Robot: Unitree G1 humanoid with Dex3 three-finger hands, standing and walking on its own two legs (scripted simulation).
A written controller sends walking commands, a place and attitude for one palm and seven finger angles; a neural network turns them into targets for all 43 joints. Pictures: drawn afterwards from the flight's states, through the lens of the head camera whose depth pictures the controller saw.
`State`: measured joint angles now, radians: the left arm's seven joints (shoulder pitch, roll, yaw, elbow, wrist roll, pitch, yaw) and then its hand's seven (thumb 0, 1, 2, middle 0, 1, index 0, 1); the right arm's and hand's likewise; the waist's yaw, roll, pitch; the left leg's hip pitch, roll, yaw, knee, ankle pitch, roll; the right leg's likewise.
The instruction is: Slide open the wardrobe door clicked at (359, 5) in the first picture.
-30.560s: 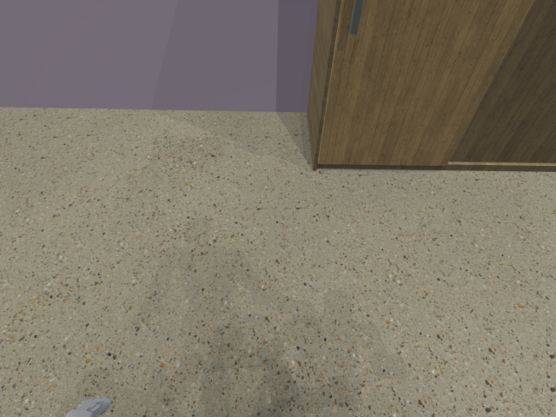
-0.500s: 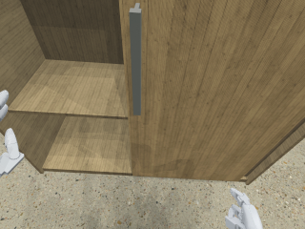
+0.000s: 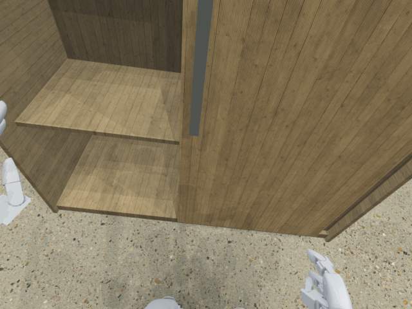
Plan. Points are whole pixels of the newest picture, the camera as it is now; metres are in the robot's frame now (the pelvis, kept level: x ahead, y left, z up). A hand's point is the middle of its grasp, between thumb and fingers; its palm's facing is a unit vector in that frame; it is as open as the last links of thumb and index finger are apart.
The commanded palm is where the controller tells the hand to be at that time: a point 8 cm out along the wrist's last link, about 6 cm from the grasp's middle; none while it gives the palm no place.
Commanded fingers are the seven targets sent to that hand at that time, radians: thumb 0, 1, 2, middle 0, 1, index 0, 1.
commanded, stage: step back with the hand held close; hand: left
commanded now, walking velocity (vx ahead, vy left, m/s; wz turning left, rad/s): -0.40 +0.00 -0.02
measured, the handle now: (199, 71) +0.56 +0.07 +0.16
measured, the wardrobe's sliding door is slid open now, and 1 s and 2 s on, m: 0.60 0.60 0.60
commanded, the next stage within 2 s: stop stepping back and stand still in 0.48 s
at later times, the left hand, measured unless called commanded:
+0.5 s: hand out of the picture +0.14 +0.28 +0.19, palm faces +0.37 -0.81 -0.45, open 7.4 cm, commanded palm +0.07 +0.31 +0.20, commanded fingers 0.00 0.90 0.90 -0.20 -0.30 -0.20 -0.30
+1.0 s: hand out of the picture +0.08 +0.28 +0.19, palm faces +0.36 -0.88 -0.32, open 7.4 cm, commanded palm +0.01 +0.32 +0.20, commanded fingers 0.00 0.90 0.90 -0.20 -0.30 -0.20 -0.30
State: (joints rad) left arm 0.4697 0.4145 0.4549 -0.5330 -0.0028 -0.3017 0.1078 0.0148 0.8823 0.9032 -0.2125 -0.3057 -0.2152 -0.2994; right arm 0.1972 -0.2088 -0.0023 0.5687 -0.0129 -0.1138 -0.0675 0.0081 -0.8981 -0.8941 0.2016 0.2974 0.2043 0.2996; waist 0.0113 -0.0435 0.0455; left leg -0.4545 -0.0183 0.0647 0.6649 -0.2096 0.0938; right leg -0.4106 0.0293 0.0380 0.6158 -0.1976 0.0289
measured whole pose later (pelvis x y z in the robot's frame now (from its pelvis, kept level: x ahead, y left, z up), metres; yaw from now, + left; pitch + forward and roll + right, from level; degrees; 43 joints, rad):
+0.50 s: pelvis -0.07 +0.02 +0.02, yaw -1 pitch +2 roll -6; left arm 0.50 0.48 0.48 -0.53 -0.03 -0.29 0.10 0.01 0.88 0.90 -0.22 -0.31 -0.22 -0.30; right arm 0.22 -0.18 -0.02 0.62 -0.03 -0.13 -0.07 0.01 -0.90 -0.89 0.20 0.30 0.20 0.30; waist -0.01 -0.03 0.00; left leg -0.43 0.00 -0.01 0.47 -0.08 0.09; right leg -0.37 0.11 0.05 0.87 -0.40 0.02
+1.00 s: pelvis -0.16 +0.04 +0.02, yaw -6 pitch -2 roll -2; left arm 0.43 0.41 0.42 -0.46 -0.06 -0.13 0.13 0.02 0.88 0.90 -0.21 -0.31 -0.21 -0.30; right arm 0.29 -0.17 0.03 0.68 -0.02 -0.14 -0.07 0.01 -0.90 -0.89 0.20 0.30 0.20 0.30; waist -0.03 -0.05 -0.05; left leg -0.37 -0.05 0.02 0.47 -0.14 0.04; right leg -0.21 0.09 -0.04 0.72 -0.54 -0.05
